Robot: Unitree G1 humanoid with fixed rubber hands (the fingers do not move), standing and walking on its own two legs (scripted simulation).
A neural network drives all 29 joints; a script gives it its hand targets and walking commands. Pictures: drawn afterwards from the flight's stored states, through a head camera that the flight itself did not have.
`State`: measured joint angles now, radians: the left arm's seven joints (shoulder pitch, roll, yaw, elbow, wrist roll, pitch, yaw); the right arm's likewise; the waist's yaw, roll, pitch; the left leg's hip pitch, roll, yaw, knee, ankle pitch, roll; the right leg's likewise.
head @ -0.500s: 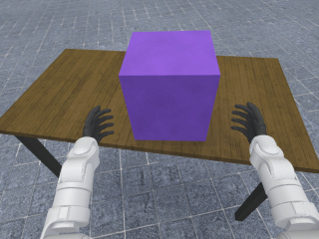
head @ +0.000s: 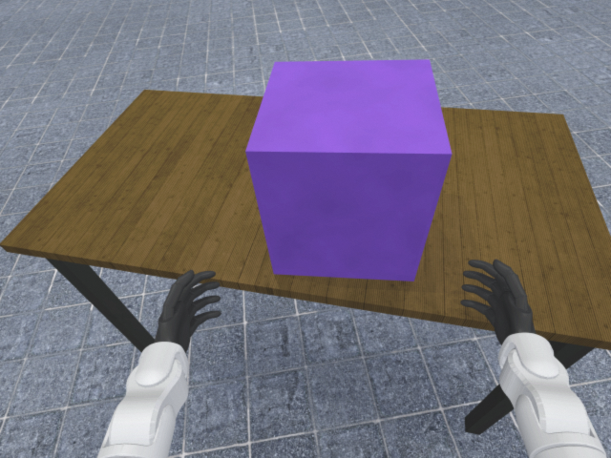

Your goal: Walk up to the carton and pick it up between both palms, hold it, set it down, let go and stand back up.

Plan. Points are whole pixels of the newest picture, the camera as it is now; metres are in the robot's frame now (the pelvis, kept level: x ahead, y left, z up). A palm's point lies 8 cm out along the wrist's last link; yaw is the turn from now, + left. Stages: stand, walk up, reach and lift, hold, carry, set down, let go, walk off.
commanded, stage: set down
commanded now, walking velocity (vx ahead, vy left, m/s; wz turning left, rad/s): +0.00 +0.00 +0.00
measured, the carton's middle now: (346, 174) +0.53 -0.06 +0.07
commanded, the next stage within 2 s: let go in 0.64 s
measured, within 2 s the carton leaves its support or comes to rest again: neither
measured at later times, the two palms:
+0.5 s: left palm (150, 408) +0.21 +0.22 -0.01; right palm (506, 393) +0.20 -0.22 -0.03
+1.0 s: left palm out of the picture +0.16 +0.22 -0.07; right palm (505, 437) +0.16 -0.23 -0.08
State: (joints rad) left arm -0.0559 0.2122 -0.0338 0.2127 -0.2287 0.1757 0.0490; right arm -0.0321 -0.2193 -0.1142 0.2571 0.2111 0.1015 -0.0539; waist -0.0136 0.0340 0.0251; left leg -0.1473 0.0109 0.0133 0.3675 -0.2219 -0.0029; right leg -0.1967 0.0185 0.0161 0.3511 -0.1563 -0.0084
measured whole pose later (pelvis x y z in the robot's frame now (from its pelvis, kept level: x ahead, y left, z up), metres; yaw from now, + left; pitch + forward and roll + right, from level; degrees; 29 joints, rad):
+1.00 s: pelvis +0.01 +0.00 +0.00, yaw +0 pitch -3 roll +0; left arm 0.22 0.21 -0.04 0.43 -0.04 0.11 0.06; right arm 0.22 -0.16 -0.08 0.63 0.01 -0.14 0.04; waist 0.03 0.00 0.10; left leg -0.08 0.02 0.00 0.39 -0.26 -0.01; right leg -0.13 0.02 0.01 0.39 -0.20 -0.02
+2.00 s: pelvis +0.00 -0.01 -0.02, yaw -15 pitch +1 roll +0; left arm 0.32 0.17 0.04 0.80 0.03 0.00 0.02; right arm 0.38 -0.21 -0.03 0.97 -0.04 0.02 -0.01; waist -0.03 0.02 -0.01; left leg -0.19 0.04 0.13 0.54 -0.37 0.00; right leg -0.32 0.04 0.11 0.57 -0.26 0.01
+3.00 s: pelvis -0.01 +0.01 -0.02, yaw -18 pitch -1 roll +0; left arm 0.31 0.12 0.02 1.03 0.02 0.01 0.04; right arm 0.34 -0.14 -0.03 1.08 -0.02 0.02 -0.04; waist -0.03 0.03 0.03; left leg -0.16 0.03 0.16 0.54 -0.36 0.02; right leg -0.31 0.04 0.15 0.57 -0.24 0.03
